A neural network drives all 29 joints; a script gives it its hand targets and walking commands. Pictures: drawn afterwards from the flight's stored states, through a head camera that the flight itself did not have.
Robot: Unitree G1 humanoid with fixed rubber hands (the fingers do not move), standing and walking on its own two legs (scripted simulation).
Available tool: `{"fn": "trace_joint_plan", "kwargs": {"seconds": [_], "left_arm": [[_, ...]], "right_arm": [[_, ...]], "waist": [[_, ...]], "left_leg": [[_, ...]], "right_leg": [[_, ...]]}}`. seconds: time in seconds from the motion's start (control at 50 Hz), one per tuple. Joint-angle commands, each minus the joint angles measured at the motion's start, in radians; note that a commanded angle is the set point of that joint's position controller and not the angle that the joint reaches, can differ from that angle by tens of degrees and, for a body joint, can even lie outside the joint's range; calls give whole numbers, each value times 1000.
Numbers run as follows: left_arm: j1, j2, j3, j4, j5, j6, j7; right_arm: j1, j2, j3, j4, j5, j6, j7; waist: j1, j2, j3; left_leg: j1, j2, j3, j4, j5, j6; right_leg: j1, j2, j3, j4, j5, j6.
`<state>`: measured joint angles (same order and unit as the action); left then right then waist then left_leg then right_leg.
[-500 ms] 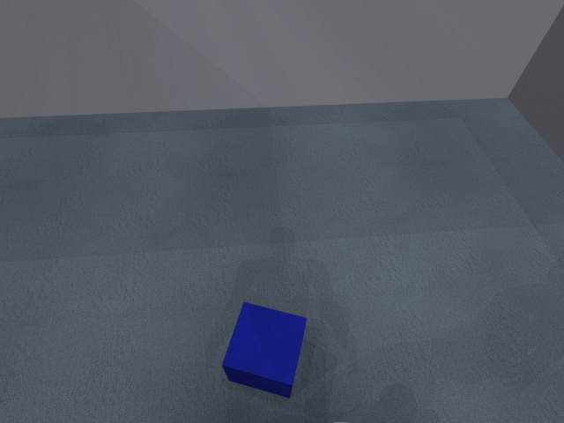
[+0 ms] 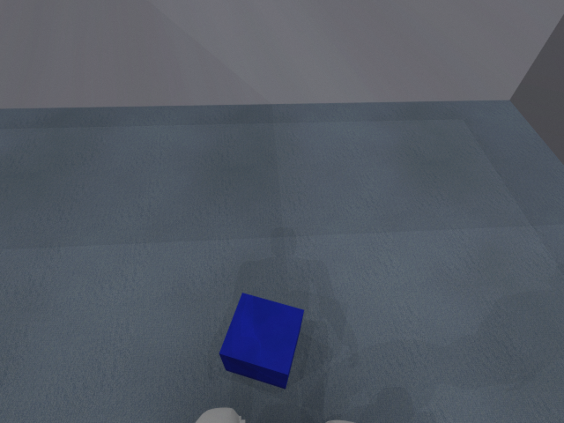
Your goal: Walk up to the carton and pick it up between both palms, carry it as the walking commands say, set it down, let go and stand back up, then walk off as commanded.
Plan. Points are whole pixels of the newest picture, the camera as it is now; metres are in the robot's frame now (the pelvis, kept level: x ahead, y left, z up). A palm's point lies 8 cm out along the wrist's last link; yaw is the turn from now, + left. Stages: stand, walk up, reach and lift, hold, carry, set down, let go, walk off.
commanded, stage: walk up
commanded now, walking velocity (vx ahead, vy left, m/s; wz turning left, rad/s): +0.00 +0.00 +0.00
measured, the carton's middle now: (263, 341) +0.43 +0.05 -0.67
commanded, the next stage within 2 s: none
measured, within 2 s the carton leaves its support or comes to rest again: neither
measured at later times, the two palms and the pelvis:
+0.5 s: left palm out of the picture +0.01 +0.24 -0.14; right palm out of the picture -0.03 -0.17 -0.13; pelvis +0.03 +0.03 +0.01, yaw +2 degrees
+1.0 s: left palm out of the picture +0.00 +0.23 -0.14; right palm out of the picture +0.02 -0.19 -0.14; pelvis +0.04 +0.02 +0.01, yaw +0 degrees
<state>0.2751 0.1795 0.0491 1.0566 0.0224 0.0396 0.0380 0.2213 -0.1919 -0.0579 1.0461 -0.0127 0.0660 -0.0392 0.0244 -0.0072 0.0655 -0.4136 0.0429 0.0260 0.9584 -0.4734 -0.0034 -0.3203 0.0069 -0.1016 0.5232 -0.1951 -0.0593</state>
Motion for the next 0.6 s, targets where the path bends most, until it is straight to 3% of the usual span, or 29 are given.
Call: {"fn": "trace_joint_plan", "kwargs": {"seconds": [0.0,0.02,0.04,0.06,0.08,0.1,0.12,0.14,0.16,0.18,0.2,0.22,0.24,0.26,0.28,0.3,0.32,0.36,0.38,0.4,0.46,0.48,0.5,0.52,0.56,0.58], "left_arm": [[-55,94,2,-33,-5,-28,7],[-18,100,0,-29,-8,-21,7],[-19,112,-5,-11,-16,-16,9],[-24,114,-2,15,-19,-14,6],[-21,108,-5,16,-25,-14,6],[15,58,-19,45,-30,-19,-1],[74,16,-24,50,-36,-24,-7],[26,19,-18,24,-34,-19,-13],[25,16,-21,47,-26,-27,-13],[-7,-2,-28,56,-20,-29,-12],[-1,1,-33,48,-18,-31,-11],[-1,21,-21,48,-23,-35,-15],[2,23,-29,62,-29,-40,-21],[3,40,-33,56,-28,-35,-18],[4,38,-29,73,-30,-31,-14],[24,28,-29,77,-25,-38,-11],[34,39,-25,94,-20,-36,-10],[40,12,-28,87,-19,-36,-6],[25,22,-25,84,-17,-33,-4],[17,16,-27,88,-17,-38,1],[57,10,-31,101,-14,-48,3],[51,13,-23,95,-13,-51,2],[44,8,-26,101,-18,-48,-4],[57,8,-28,106,-17,-46,3],[54,-8,-29,111,-13,-49,4],[56,8,-26,118,-15,-46,5]], "right_arm": [[154,-17,9,34,8,-10,11],[131,-9,13,12,20,-9,13],[158,-5,20,46,23,-6,13],[205,30,28,54,32,-19,11],[200,-11,27,76,23,-29,1],[177,-43,25,49,18,-43,-3],[184,-57,25,37,8,-59,-5],[147,-70,28,23,11,-63,-2],[120,-53,31,26,22,-71,-3],[108,-46,34,25,17,-86,-3],[163,-19,40,39,14,-91,-1],[124,-39,39,35,14,-95,-3],[147,-45,41,51,16,-96,-7],[133,-30,47,43,7,-99,-3],[184,-38,41,63,14,-95,-5],[210,-24,52,69,10,-95,-5],[202,-28,50,77,9,-95,-5],[218,0,51,69,8,-95,-3],[232,-2,52,79,7,-97,-3],[205,29,61,82,4,-91,-2],[212,14,52,93,8,-102,-8],[250,-4,52,103,9,-104,-10],[218,3,51,103,7,-105,-12],[208,31,54,103,5,-106,-11],[238,30,57,119,7,-103,-13],[260,18,52,124,5,-102,-13]], "waist": [[-62,-82,-138],[-45,-88,-110],[-54,-106,-74],[-75,-143,-13],[-68,-42,39],[-52,-5,59],[-22,108,32],[-27,170,78],[-20,96,72],[-18,54,82],[-22,85,84],[-11,97,51],[-16,139,59],[-14,146,72],[-38,91,70],[-25,77,47],[-27,32,25],[-28,36,65],[-32,9,52],[-27,20,45],[-30,-4,-22],[-38,-2,-58],[-26,43,-21],[-25,24,-22],[-29,52,17],[-30,-7,8]], "left_leg": [[126,-4,-13,-162,4,3],[146,-23,3,-277,-39,-3],[187,-48,37,-342,28,7],[232,-35,49,-528,155,12],[226,-28,33,-639,253,13],[262,75,-81,-714,311,32],[269,190,-224,-773,206,56],[150,222,-221,-811,139,82],[107,192,-206,-801,116,70],[108,161,-186,-783,173,66],[104,157,-180,-781,257,54],[142,137,-165,-768,259,45],[145,116,-109,-731,347,45],[141,120,-136,-748,315,28],[143,132,-135,-765,244,29],[137,97,-108,-741,294,45],[180,105,-105,-741,303,45],[131,101,-123,-743,261,54],[164,86,-106,-743,247,49],[172,89,-106,-724,356,39],[247,89,-76,-695,450,44],[246,77,-69,-690,479,38],[230,87,-63,-683,478,46],[237,86,-68,-685,498,42],[206,81,-69,-694,497,39],[231,88,-69,-691,488,42]], "right_leg": [[49,-275,306,-351,-310,-66],[73,-279,334,-374,-335,-49],[63,-252,288,-366,-299,-48],[20,-234,248,-335,-280,-36],[26,-210,209,-288,-194,-4],[-16,-164,158,-225,-111,35],[-50,-98,111,-132,-74,52],[46,-51,29,-134,-25,76],[137,-59,40,-133,22,78],[170,-58,36,-148,48,74],[190,-72,45,-140,60,67],[205,-79,61,-151,70,50],[227,-107,68,-174,99,48],[220,-107,67,-164,91,44],[203,-108,69,-178,76,52],[254,-113,67,-174,93,41],[247,-111,67,-173,87,39],[267,-113,67,-189,100,53],[238,-112,67,-184,88,52],[245,-119,85,-188,100,46],[269,-126,70,-190,173,36],[290,-130,80,-171,176,31],[276,-134,87,-176,199,39],[283,-136,75,-173,223,39],[275,-143,85,-189,220,39],[276,-141,82,-192,226,32]]}}
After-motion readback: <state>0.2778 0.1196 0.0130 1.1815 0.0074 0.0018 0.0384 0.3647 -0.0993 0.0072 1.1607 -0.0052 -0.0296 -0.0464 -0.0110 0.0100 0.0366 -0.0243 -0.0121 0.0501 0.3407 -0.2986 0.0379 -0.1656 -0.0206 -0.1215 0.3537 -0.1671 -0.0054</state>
